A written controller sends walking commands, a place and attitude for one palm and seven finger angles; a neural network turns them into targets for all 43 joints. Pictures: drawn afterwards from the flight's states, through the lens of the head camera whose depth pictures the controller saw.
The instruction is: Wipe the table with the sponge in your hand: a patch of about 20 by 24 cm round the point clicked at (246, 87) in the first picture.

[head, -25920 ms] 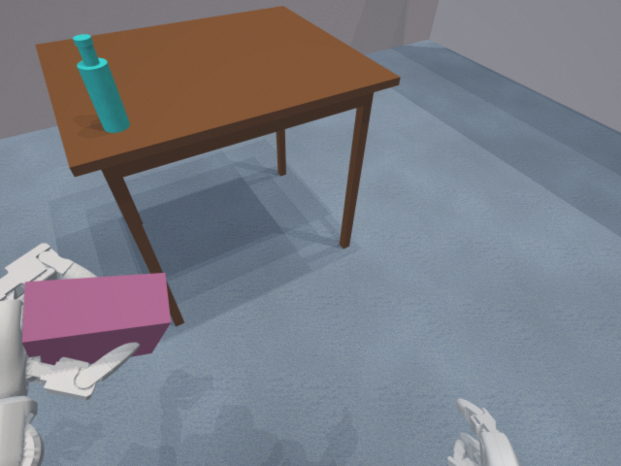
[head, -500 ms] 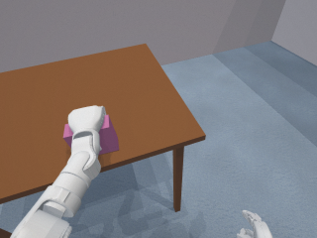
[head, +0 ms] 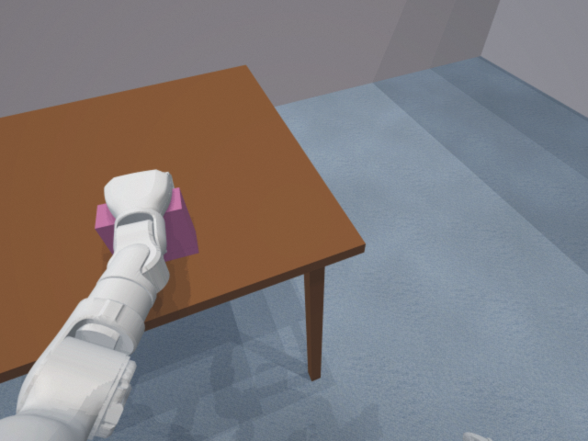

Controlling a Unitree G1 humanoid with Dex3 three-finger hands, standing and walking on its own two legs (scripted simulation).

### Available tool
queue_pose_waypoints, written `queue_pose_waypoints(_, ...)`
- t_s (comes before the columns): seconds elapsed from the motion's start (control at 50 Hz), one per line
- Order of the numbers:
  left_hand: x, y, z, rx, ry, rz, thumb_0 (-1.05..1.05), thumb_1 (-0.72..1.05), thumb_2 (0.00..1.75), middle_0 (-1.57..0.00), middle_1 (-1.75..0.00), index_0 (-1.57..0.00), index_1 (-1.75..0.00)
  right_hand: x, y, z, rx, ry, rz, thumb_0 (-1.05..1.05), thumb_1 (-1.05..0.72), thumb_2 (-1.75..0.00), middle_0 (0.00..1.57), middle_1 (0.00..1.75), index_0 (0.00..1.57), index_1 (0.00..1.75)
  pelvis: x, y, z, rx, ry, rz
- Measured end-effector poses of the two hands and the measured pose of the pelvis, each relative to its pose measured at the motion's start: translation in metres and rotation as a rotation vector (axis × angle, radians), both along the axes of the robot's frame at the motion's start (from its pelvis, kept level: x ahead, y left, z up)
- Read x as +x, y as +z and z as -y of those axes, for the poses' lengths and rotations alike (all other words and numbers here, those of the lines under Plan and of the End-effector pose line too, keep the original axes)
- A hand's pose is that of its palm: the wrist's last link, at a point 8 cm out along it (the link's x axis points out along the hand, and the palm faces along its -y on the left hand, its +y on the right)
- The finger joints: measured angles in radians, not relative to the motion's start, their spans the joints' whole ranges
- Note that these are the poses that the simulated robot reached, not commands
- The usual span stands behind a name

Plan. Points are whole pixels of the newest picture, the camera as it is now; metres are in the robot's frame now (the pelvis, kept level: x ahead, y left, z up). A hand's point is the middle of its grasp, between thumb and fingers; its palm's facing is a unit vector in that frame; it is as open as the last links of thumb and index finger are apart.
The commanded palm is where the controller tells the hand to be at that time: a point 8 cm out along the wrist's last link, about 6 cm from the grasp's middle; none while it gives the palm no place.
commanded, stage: wipe forward along the third lane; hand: left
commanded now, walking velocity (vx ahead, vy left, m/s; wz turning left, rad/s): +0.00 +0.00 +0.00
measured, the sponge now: (154, 237) +0.40 +0.25 +0.04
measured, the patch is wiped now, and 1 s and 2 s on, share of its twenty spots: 0.85 0.85 0.85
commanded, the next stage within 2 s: wipe back along the third lane in 1.06 s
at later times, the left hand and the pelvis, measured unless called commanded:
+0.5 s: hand (150, 201) +0.45 +0.26 +0.08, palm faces -0.06 +0.04 -1.00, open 9.2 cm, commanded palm +0.44 +0.26 +0.11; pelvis -0.01 +0.01 +0.00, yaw -1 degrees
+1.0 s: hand (144, 181) +0.50 +0.29 +0.08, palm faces -0.09 +0.05 -0.99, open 9.2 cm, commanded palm +0.49 +0.28 +0.11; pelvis -0.01 +0.02 -0.01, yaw -2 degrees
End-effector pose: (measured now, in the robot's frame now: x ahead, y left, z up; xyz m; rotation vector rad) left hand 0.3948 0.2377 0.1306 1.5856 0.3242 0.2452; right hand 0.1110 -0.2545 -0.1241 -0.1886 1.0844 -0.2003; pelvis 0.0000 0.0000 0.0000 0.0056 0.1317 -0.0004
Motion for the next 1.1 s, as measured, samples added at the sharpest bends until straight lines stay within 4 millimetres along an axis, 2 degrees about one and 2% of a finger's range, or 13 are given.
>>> queue_pose_waypoints(0.32, 0.029, 0.001, -0.010, 0.012, -0.002, -0.026, 0.01, -0.45, 1.10, -0.82, -1.40, -0.82, -1.43, -0.045, -0.003, 0.007, -0.019, -0.063, -0.077, 0.00, -0.90, -0.90, 0.20, 0.30, 0.20, 0.30, -0.005, -0.003, -0.002, -0.007, -0.007, -0.049)
queue_pose_waypoints(0.52, 0.042, 0.000, -0.015, 0.013, 0.010, -0.010, 0.01, -0.46, 1.10, -0.82, -1.40, -0.82, -1.43, -0.073, -0.007, 0.003, -0.015, -0.091, -0.137, 0.00, -0.90, -0.90, 0.20, 0.30, 0.20, 0.30, -0.008, -0.005, -0.008, -0.013, -0.010, -0.080)
queue_pose_waypoints(0.92, 0.079, 0.002, -0.036, 0.021, 0.031, -0.031, 0.01, -0.46, 1.10, -0.82, -1.40, -0.82, -1.43, -0.118, -0.005, -0.006, -0.045, -0.146, -0.224, 0.00, -0.90, -0.90, 0.20, 0.30, 0.20, 0.30, -0.008, -0.011, -0.019, -0.029, -0.019, -0.151)
queue_pose_waypoints(1.1, 0.095, 0.001, -0.041, 0.026, 0.031, -0.038, 0.01, -0.46, 1.10, -0.82, -1.40, -0.82, -1.43, -0.132, -0.005, -0.012, -0.051, -0.159, -0.269, 0.00, -0.90, -0.90, 0.20, 0.30, 0.20, 0.30, -0.006, -0.016, -0.024, -0.038, -0.018, -0.182)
